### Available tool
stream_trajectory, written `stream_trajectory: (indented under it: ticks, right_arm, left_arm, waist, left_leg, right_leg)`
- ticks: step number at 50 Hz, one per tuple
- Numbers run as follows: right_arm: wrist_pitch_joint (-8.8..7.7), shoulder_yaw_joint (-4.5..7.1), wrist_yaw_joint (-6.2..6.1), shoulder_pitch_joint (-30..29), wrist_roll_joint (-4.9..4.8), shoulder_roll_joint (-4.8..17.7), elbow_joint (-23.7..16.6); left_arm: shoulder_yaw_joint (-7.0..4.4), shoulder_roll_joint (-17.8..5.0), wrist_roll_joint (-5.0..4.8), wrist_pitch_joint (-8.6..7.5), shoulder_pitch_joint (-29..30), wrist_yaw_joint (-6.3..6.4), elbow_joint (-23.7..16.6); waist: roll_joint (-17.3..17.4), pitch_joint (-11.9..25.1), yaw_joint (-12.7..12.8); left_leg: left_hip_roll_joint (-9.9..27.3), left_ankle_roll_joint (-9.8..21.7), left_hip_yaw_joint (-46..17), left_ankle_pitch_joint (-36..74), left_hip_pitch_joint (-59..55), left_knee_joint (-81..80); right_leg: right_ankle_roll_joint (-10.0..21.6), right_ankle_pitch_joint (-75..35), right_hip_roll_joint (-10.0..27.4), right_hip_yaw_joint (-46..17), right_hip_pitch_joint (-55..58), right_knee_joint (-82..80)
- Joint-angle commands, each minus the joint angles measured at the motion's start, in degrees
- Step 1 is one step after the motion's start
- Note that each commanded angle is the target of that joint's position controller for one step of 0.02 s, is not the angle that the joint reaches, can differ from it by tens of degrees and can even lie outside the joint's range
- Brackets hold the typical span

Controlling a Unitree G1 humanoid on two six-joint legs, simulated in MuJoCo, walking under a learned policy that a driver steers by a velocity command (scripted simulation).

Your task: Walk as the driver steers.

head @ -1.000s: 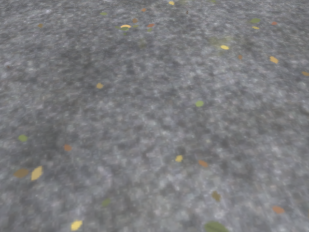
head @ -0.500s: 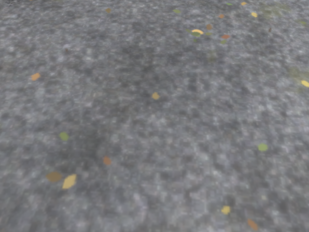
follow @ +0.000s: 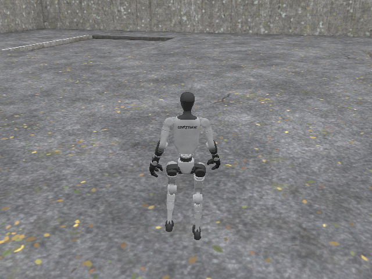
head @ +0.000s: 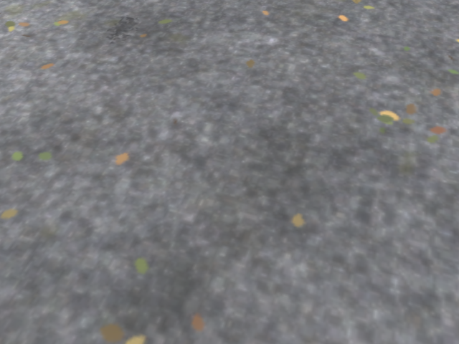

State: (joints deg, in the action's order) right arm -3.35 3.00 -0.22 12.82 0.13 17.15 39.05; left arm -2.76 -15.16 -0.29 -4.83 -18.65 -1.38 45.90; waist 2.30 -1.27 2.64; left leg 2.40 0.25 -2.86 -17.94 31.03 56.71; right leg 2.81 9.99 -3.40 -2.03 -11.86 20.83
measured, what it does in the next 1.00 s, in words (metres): walks ahead, turning right: left foot, then right foot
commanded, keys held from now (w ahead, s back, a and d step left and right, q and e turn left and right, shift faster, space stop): w+e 0.84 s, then w+q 0.16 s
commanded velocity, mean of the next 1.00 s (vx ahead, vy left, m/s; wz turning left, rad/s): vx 0.50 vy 0.00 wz -0.43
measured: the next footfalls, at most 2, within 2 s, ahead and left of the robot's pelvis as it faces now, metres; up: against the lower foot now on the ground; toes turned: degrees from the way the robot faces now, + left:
left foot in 0.24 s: +0.28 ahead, +0.14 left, +0.00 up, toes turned -9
right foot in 0.72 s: +0.48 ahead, -0.19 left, +0.00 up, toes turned -26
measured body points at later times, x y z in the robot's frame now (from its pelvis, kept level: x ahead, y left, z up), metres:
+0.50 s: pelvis +0.25 +0.03 +0.00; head +0.28 +0.03 +0.45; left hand +0.47 +0.26 -0.10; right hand +0.24 -0.26 -0.11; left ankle +0.24 +0.15 -0.74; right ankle +0.30 -0.14 -0.67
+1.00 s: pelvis +0.49 -0.12 +0.00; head +0.51 -0.15 +0.45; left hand +0.70 +0.07 -0.10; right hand +0.50 -0.44 -0.10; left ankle +0.69 -0.02 -0.67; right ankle +0.45 -0.18 -0.74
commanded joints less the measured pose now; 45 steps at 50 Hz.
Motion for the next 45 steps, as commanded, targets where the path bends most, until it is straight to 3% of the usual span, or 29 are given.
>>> stream_trajectory:
  ticks: [1, 4, 7, 9, 11, 12, 13, 14, 15, 17, 19, 23, 26, 29, 32, 34, 35, 36, 37, 38, 39, 40, 41, 42, 43, 45]
  right_arm:
    - [-1.63, -0.05, 0.27, -3.8, 0.51, 1.4, -5.1]
    - [-2.24, -0.35, 0.95, -9.2, -0.18, 1.4, -5.7]
    - [-2.84, 0.14, 1.40, -12.5, -0.82, 3.0, -6.7]
    - [-3.26, 0.81, 1.39, -11.5, -1.04, 4.4, -6.6]
    - [-3.43, 2.17, 0.72, -4.0, -0.57, 6.7, -4.6]
    - [-3.42, 3.18, 0.07, 4.5, 0.35, 10.0, -3.6]
    - [-2.30, 4.41, -0.03, 9.5, 0.77, 14.8, -2.3]
    - [-1.94, 3.79, 0.40, 10.0, 0.15, 11.2, -1.3]
    - [-2.00, 2.73, 0.43, 7.5, -0.17, 7.5, -1.5]
    - [-2.02, 1.52, 0.67, 1.8, 0.21, 3.8, -1.3]
    - [-2.41, 1.44, 0.67, -0.7, 0.61, 3.0, -0.5]
    - [-3.20, 2.53, 0.42, -0.5, 0.31, 5.5, 1.6]
    - [-2.91, 2.96, 0.13, -0.3, 0.10, 7.2, 2.7]
    - [-2.37, 3.41, -0.09, 2.0, -0.59, 9.0, 4.2]
    - [-1.42, 3.98, -0.10, 3.9, -1.51, 10.6, 5.6]
    - [-0.61, 4.49, -0.38, 4.0, -1.90, 12.4, 5.8]
    - [-0.10, 4.62, -0.56, 3.7, -2.10, 13.0, 5.7]
    - [0.12, 4.10, -0.83, 3.8, -1.99, 12.0, 5.5]
    - [-0.19, 2.54, -0.84, 6.0, 0.23, 8.1, 4.4]
    - [-1.82, 0.34, -0.01, 10.1, 1.34, 2.0, 1.0]
    - [-3.43, 1.53, 0.68, 2.7, -1.05, 8.2, 0.8]
    - [-4.28, 1.81, 0.94, -1.3, -2.52, 9.4, -0.8]
    - [-4.65, 1.52, 0.47, -1.5, -1.59, 8.5, -0.2]
    - [-4.56, 1.79, 0.06, -1.1, -0.20, 8.5, 0.3]
    - [-3.84, 1.89, 0.24, 0.9, -0.09, 8.4, 1.3]
    - [-2.45, 1.53, 0.48, 3.3, 0.04, 6.6, 2.8]
  left_arm:
    - [-2.35, -9.9, -0.82, -0.60, 2.7, 0.83, -3.8]
    - [-2.73, -11.1, -1.19, 0.21, -0.2, 1.35, -2.7]
    - [-2.76, -11.1, -1.59, 1.02, -3.2, 1.65, -1.7]
    - [-2.95, -11.5, -1.57, 1.49, -3.3, 1.91, -1.6]
    - [-2.33, -9.4, -1.13, 1.69, -2.8, 1.98, -2.0]
    - [-1.11, -6.0, -0.30, 1.43, -1.6, 1.78, -3.4]
    - [0.23, -1.6, -1.04, 0.64, -7.7, 1.92, -5.2]
    - [-0.74, -6.4, -2.25, 0.50, -7.5, 2.13, -5.0]
    - [-1.82, -9.7, -2.40, 0.76, -3.3, 2.13, -5.1]
    - [-2.09, -8.7, -1.41, 1.48, 0.1, 2.01, -5.5]
    - [-1.98, -6.5, -1.43, 2.43, 0.8, 1.48, -6.2]
    - [-1.34, -4.2, -0.91, 3.19, 4.6, 0.80, -8.7]
    - [-0.75, -3.5, -0.99, 2.78, 8.9, -0.33, -10.2]
    - [-0.50, -3.6, -0.98, 2.69, 14.5, -1.33, -12.4]
    - [-0.85, -4.8, -0.96, 2.94, 17.7, -2.05, -14.6]
    - [-1.83, -6.7, -0.64, 3.28, 15.7, -2.17, -15.1]
    - [-2.95, -8.5, -0.60, 3.51, 10.3, -2.01, -14.1]
    - [-4.83, -11.6, -0.84, 3.86, 0.7, -1.32, -11.5]
    - [-6.49, -16.8, -1.34, 4.58, -7.3, 0.02, -9.9]
    - [-6.28, -21.1, -1.41, 3.71, -3.9, -0.17, -11.6]
    - [-4.95, -15.6, -1.22, 2.85, -5.1, -0.59, -12.3]
    - [-4.16, -13.3, -0.81, 2.06, -3.0, -0.66, -11.6]
    - [-3.73, -12.1, -0.82, 1.72, 0.3, -0.57, -11.8]
    - [-3.30, -10.7, -0.40, 1.69, 3.7, -0.39, -12.5]
    - [-2.55, -8.7, 0.44, 1.60, 5.9, -0.11, -13.2]
    - [-2.11, -7.7, 0.61, 0.95, 6.5, 0.17, -12.4]
  waist:
    - [-7.7, 0.5, -0.9]
    - [-7.5, 0.4, 0.9]
    - [-7.5, 0.3, 1.4]
    - [-8.2, 0.6, -0.3]
    - [-7.8, 4.0, -4.7]
    - [-2.8, 10.7, -8.9]
    - [13.1, 18.2, -7.4]
    - [12.8, 15.8, -7.9]
    - [7.5, 8.6, -8.2]
    - [4.3, 2.4, -5.7]
    - [5.4, 0.0, -3.7]
    - [2.3, -0.9, -3.2]
    - [1.3, -1.5, -4.5]
    - [0.3, -2.9, -6.2]
    - [0.4, -3.6, -6.2]
    - [2.1, -0.7, -4.0]
    - [2.3, 2.7, -0.6]
    - [0.9, 7.7, 4.4]
    - [-8.6, 13.2, 6.1]
    - [-18.9, 20.2, -0.7]
    - [-10.4, 20.9, 4.5]
    - [-8.8, 12.2, 3.9]
    - [-3.9, 7.9, 1.3]
    - [-3.3, 5.4, -1.0]
    - [-4.6, 5.2, -3.0]
    - [-5.2, 5.2, -4.0]
  left_leg:
    - [1.0, -1.5, -0.1, 6.6, 2.9, -12.0]
    - [-1.4, -2.8, 0.5, 15.9, -3.3, -21.7]
    - [-2.3, -2.5, -0.8, 17.5, -6.9, -26.7]
    - [-2.2, -1.3, -1.0, 15.9, -11.4, -29.6]
    - [-0.9, 1.2, -0.8, 13.9, -24.2, -32.6]
    - [7.9, 4.7, -8.8, 10.9, -36.9, -31.9]
    - [20.8, 12.6, -29.5, 1.6, -52.3, -35.4]
    - [22.2, 14.4, -38.3, -10.4, -49.9, -39.3]
    - [19.6, 12.3, -31.1, -10.4, -43.9, -40.4]
    - [14.7, 10.3, -18.7, 1.6, -33.7, -42.9]
    - [12.5, 9.6, -11.0, 9.0, -27.2, -45.9]
    - [12.8, 11.0, -2.6, 19.0, -25.6, -48.6]
    - [11.6, 10.0, 3.9, 21.8, -25.7, -49.0]
    - [12.3, 8.8, 7.5, 22.0, -27.8, -48.7]
    - [13.9, 7.3, 9.8, 27.3, -33.1, -45.7]
    - [13.8, 6.0, 12.0, 45.4, -35.3, -38.0]
    - [12.9, 5.1, 13.5, 53.5, -34.5, -29.5]
    - [10.8, 3.3, 15.2, 53.0, -28.6, -17.0]
    - [7.5, 0.5, 15.5, 26.5, -12.9, 2.2]
    - [-4.3, -2.2, 5.9, -17.5, 8.6, 19.0]
    - [-2.1, -1.1, -2.9, -15.2, 14.2, 22.6]
    - [0.0, 0.0, -1.9, -9.3, 17.4, 20.3]
    - [2.5, 0.3, -1.9, -4.5, 14.5, 15.6]
    - [3.9, -0.2, -1.9, -1.6, 10.5, 10.8]
    - [5.4, -0.5, -2.0, 0.7, 6.7, 9.1]
    - [5.8, -2.0, -0.4, 3.1, 3.5, 6.3]
  right_leg:
    - [10.7, -8.2, 12.9, -14.3, 2.2, -10.6]
    - [9.5, -8.9, 11.9, -12.4, -0.2, -9.9]
    - [8.4, -5.7, 13.1, -15.3, 1.2, -7.6]
    - [7.0, -3.9, 13.7, -17.6, 1.7, -5.0]
    - [4.4, -5.8, 10.1, -16.1, -1.6, 3.0]
    - [2.1, -0.2, 6.5, -12.3, -8.1, 17.7]
    - [-1.1, 20.0, -0.2, -4.4, -24.9, 35.5]
    - [-1.7, 23.3, 3.0, -5.4, -32.9, 45.4]
    - [-1.8, 18.4, 5.2, -6.1, -35.0, 48.7]
    - [-2.6, 11.2, 8.0, -4.7, -32.5, 46.9]
    - [-3.1, 7.7, 9.9, -4.1, -28.8, 44.4]
    - [-4.3, 0.5, 10.6, -3.4, -29.4, 37.1]
    - [-3.7, -8.7, 10.1, -1.4, -26.7, 26.8]
    - [-2.3, -11.5, 9.2, 1.0, -25.0, 19.8]
    - [0.0, -6.9, 8.0, 2.9, -24.7, 16.2]
    - [2.4, -0.9, 4.4, 6.3, -18.6, 15.4]
    - [4.0, 0.4, 1.9, 7.9, -10.9, 14.2]
    - [6.1, -2.3, -0.5, 7.8, 3.5, 11.7]
    - [10.0, -4.1, 9.1, -7.4, 21.0, 11.1]
    - [20.8, 10.7, 21.6, -41.5, 34.5, 1.8]
    - [19.2, 15.6, 22.1, -43.7, 33.9, -3.9]
    - [16.7, 11.6, 20.4, -35.6, 27.3, -4.6]
    - [14.9, 5.3, 17.8, -29.2, 19.0, -4.4]
    - [13.7, -1.6, 15.6, -24.3, 11.9, -4.8]
    - [13.2, -6.6, 14.6, -20.5, 7.8, -6.0]
    - [13.7, -15.1, 14.1, -15.9, 3.6, -7.9]
Over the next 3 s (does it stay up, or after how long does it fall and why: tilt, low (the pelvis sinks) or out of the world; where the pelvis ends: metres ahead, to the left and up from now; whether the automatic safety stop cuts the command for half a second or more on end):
stays up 0.93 -0.25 0.00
